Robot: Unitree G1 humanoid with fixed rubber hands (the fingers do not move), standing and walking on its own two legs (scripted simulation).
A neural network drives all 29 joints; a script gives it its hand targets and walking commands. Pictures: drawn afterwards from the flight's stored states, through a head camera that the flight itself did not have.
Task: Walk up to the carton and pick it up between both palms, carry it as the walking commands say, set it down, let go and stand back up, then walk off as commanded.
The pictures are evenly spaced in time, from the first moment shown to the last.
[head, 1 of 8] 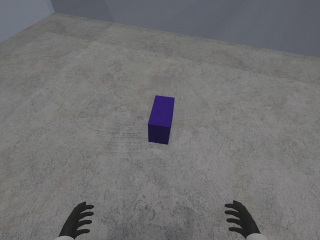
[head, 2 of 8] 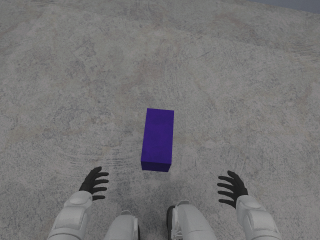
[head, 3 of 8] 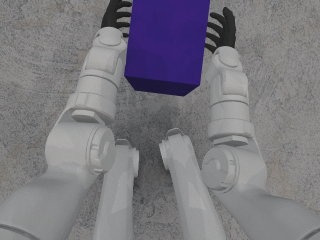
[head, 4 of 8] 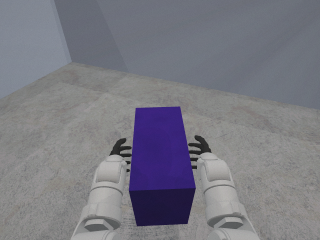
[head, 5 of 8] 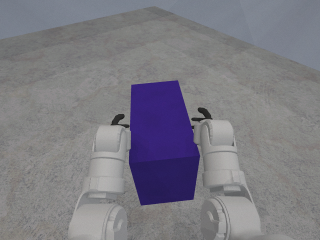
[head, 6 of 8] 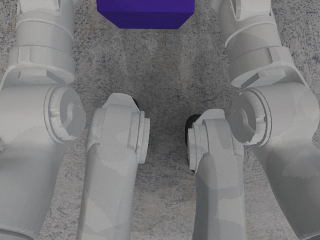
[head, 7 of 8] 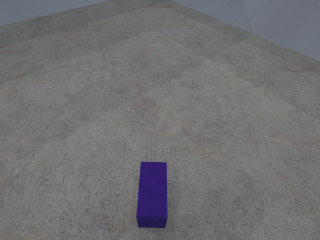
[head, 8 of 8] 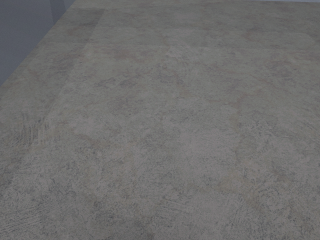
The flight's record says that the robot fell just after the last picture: no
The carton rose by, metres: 0.72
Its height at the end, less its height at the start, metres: +0.00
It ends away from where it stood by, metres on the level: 1.15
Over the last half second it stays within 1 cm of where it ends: yes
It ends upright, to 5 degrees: yes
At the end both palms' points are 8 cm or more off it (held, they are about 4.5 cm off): yes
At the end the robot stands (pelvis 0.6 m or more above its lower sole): yes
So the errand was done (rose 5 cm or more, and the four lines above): yes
